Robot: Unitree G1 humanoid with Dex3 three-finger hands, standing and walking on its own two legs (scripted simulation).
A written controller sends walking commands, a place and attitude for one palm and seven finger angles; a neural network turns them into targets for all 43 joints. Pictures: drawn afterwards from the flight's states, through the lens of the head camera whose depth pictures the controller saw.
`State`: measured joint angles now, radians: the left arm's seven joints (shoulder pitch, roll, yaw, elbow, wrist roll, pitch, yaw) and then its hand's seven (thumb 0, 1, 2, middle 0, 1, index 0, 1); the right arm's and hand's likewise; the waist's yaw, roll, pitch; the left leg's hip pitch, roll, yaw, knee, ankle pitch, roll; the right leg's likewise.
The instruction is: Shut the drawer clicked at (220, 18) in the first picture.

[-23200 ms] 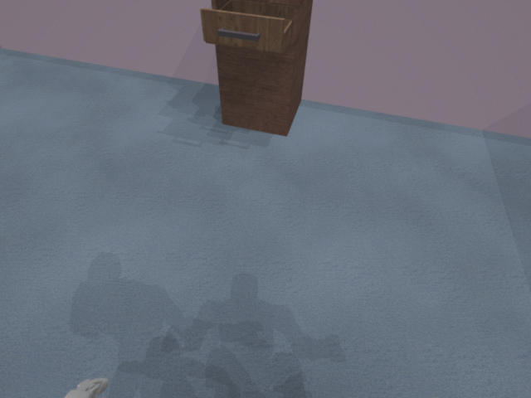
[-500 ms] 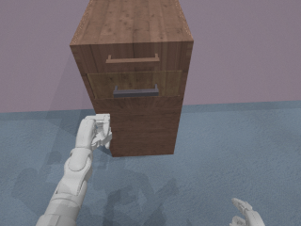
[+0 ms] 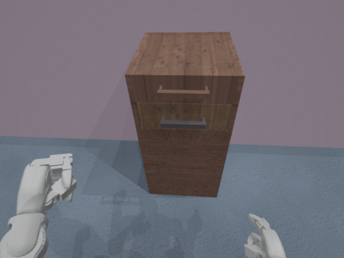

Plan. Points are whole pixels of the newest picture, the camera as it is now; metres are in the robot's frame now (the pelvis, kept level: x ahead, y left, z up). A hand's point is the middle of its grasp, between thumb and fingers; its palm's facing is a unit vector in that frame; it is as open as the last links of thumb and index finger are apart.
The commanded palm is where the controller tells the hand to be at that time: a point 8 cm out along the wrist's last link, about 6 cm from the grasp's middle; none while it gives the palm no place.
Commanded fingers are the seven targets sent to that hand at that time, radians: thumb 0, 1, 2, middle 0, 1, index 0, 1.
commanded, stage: draw the hand back to the body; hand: left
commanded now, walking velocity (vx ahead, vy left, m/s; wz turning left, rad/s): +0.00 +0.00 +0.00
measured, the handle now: (183, 121) +0.67 +0.04 -0.10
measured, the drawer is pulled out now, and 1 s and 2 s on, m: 0.00 0.00 0.00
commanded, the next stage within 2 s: step back with the hand held close in 0.28 s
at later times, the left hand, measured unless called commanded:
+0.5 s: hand (49, 184) +0.19 +0.23 +0.17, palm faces +0.39 -0.82 -0.42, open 3.2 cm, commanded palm +0.13 +0.28 +0.17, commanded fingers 0.00 0.90 0.90 -1.40 -1.60 -1.40 -1.60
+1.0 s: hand (42, 203) +0.16 +0.24 +0.16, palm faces +0.32 -0.81 -0.49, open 3.2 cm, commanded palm +0.09 +0.28 +0.17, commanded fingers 0.00 0.90 0.90 -1.40 -1.60 -1.40 -1.60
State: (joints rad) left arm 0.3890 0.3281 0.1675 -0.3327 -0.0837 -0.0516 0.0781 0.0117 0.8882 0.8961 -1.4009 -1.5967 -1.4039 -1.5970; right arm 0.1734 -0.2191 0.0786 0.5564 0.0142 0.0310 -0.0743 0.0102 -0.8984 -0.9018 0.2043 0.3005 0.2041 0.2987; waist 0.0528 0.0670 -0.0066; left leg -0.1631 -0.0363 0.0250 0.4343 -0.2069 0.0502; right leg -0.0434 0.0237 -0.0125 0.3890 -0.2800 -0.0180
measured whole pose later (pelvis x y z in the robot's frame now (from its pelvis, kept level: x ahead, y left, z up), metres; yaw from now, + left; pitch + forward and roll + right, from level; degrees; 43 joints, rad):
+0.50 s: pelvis +0.00 +0.00 +0.00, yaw +1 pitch -3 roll -1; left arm 0.54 0.35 0.31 -0.48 -0.07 -0.13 0.10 0.01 0.88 0.90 -1.40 -1.60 -1.41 -1.60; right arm 0.19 -0.24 0.04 0.59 -0.01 -0.05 -0.08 0.01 -0.90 -0.90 0.20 0.30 0.20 0.30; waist 0.03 0.08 -0.01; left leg -0.18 -0.03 0.01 0.44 -0.21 0.05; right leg -0.04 0.03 -0.03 0.36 -0.27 -0.02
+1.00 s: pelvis -0.03 +0.00 +0.00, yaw +0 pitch +1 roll -1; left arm 0.62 0.39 0.34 -0.52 -0.08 -0.19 0.12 0.01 0.88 0.90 -1.40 -1.60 -1.41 -1.60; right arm 0.14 -0.24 -0.01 0.53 0.01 0.05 -0.08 0.01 -0.90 -0.90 0.20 0.30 0.20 0.30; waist 0.00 0.08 0.01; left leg -0.33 -0.03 0.01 0.46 -0.15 0.05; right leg -0.22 0.03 -0.03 0.44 -0.24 -0.01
